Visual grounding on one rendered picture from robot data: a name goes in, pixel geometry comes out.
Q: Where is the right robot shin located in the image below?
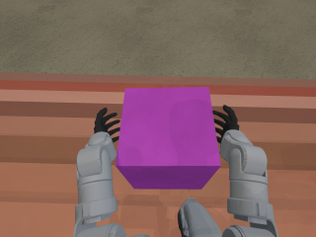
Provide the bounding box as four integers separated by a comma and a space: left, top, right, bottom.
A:
183, 197, 196, 235

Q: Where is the robot left forearm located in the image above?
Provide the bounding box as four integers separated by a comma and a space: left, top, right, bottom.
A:
73, 131, 119, 237

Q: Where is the robot right upper arm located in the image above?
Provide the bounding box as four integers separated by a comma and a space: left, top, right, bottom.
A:
221, 225, 275, 237

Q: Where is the robot right hand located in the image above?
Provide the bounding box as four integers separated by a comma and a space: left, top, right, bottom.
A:
212, 105, 240, 144

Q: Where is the robot left hand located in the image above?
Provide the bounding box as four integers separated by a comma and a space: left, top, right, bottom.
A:
94, 108, 120, 142

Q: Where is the right robot thigh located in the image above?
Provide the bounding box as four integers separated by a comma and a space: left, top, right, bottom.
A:
180, 201, 222, 237

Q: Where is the robot right forearm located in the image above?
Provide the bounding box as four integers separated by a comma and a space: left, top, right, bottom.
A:
219, 129, 279, 237

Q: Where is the carton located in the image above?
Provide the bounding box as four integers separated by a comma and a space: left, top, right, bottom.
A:
116, 87, 221, 190

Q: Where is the robot left upper arm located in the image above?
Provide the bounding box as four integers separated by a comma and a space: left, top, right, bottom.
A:
77, 223, 127, 237

